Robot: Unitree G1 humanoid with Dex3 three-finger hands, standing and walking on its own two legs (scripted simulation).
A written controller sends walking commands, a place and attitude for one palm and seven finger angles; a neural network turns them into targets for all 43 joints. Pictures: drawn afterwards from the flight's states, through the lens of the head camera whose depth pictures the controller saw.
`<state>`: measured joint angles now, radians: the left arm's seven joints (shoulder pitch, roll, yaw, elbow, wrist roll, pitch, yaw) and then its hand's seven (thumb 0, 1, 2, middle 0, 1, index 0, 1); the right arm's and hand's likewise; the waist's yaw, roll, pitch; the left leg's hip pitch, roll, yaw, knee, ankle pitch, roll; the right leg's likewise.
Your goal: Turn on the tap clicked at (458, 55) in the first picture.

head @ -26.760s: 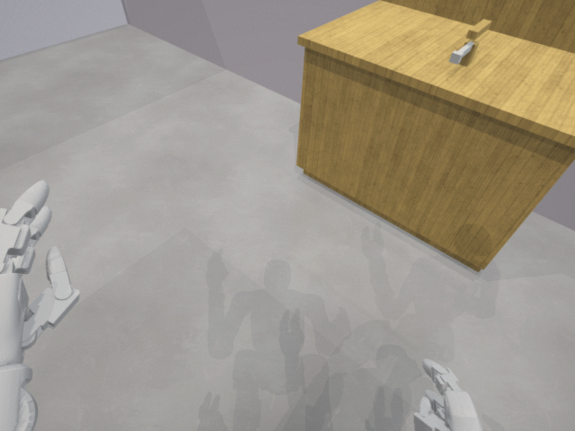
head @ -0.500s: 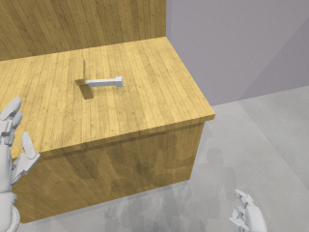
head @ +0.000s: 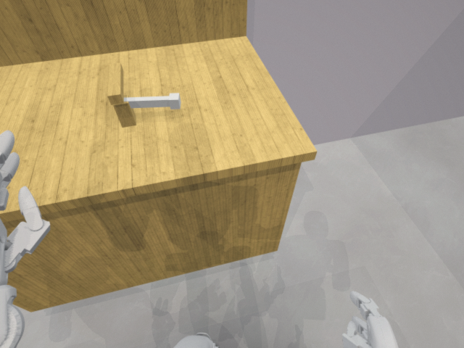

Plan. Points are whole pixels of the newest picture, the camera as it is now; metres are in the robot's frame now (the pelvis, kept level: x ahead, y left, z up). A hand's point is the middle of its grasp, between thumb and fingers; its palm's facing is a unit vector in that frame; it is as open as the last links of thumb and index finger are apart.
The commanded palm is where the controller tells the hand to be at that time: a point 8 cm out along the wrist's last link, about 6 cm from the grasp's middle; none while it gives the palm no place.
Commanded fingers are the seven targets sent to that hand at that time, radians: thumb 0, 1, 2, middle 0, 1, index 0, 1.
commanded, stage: step back with the hand held close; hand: left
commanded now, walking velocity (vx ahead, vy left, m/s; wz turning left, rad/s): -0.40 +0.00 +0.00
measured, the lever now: (174, 101) +0.64 +0.20 +0.05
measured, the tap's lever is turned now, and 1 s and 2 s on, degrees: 79 79 79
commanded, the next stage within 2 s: stop stepping back and stand still in 0.62 s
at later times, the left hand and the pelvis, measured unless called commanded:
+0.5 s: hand (14, 310) +0.13 +0.23 +0.18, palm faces +0.42 -0.82 -0.39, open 7.4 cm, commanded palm +0.07 +0.27 +0.20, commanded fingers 0.00 0.90 0.90 -0.20 -0.30 -0.20 -0.30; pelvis -0.10 -0.01 +0.01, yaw -1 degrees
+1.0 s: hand out of the picture -0.03 +0.22 +0.18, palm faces +0.46 -0.77 -0.43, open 7.4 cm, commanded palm -0.07 +0.25 +0.20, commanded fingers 0.00 0.90 0.90 -0.20 -0.30 -0.20 -0.30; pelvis -0.22 -0.03 +0.01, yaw +1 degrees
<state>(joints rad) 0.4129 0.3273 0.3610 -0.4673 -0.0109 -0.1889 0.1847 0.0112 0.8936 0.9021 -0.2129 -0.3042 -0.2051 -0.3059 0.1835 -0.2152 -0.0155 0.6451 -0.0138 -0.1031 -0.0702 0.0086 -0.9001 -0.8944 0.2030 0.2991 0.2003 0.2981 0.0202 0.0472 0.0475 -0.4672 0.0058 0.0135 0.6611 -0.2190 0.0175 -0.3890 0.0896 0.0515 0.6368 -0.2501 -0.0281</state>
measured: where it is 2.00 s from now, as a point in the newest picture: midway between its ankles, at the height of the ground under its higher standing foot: outside the picture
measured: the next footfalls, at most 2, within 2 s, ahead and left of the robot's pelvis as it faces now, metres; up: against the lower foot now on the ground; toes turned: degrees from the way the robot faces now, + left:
left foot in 0.22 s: -0.04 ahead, +0.14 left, +0.00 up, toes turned +2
right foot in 0.48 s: -0.05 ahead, -0.09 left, +0.00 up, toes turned -1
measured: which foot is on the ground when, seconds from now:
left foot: up 0.00-0.20, down 0.22-0.50, up 0.52-0.84, down 0.86-1.00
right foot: down 0.00-0.22, up 0.24-0.46, down 0.48-0.88, up 0.90-1.00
